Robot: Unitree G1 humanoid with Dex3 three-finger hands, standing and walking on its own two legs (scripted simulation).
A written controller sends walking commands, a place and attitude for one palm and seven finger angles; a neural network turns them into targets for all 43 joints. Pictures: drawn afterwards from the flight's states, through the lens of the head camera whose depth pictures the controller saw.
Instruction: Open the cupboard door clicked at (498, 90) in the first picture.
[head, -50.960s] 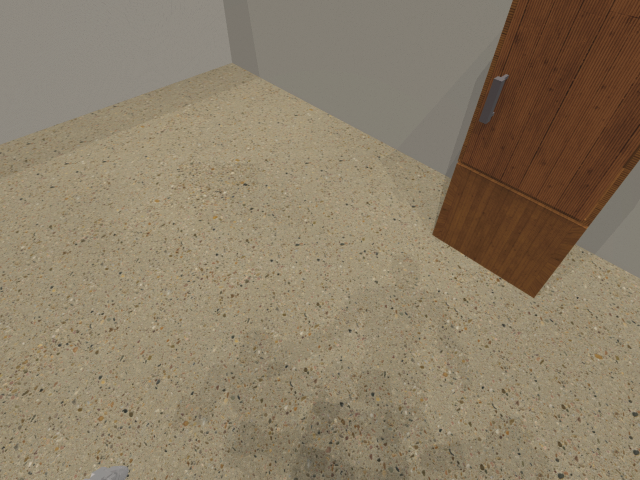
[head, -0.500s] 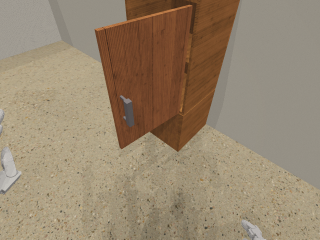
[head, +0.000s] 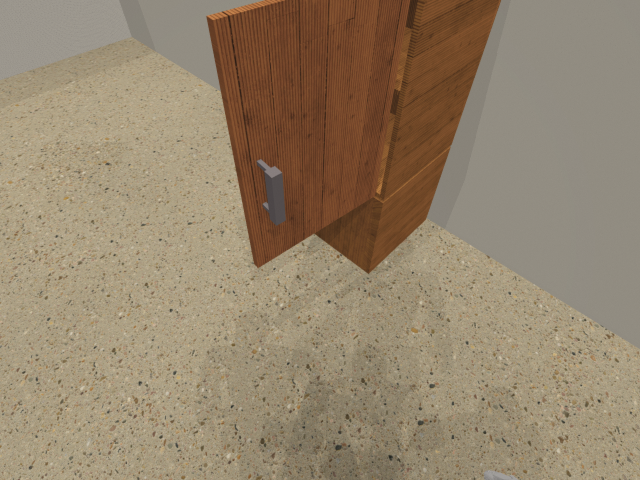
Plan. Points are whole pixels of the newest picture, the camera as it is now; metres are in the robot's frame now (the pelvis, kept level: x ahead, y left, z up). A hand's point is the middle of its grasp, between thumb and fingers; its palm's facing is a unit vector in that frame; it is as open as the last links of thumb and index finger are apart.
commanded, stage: let the arm hang, fingers relaxed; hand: left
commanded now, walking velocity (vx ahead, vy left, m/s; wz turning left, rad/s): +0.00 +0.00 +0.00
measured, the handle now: (269, 191) +0.65 +0.13 -0.08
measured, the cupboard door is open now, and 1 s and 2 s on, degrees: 83 83 83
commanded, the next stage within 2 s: look to check the result in 0.82 s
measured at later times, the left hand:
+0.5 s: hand out of the picture +0.03 +0.22 -0.15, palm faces +0.02 -0.95 -0.30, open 7.4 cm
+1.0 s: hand out of the picture +0.10 +0.21 -0.14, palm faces +0.01 -0.95 -0.31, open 7.4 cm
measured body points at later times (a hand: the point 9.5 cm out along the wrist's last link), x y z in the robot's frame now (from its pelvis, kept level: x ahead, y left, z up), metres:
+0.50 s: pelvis +0.00 -0.01 +0.01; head +0.02 -0.02 +0.46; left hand +0.03 +0.27 -0.13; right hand +0.01 -0.25 -0.15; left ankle +0.01 +0.11 -0.73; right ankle +0.04 -0.12 -0.73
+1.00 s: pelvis +0.02 -0.02 +0.01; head +0.04 -0.03 +0.46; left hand +0.10 +0.26 -0.12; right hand +0.08 -0.30 -0.14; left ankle +0.01 +0.11 -0.73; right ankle +0.04 -0.12 -0.73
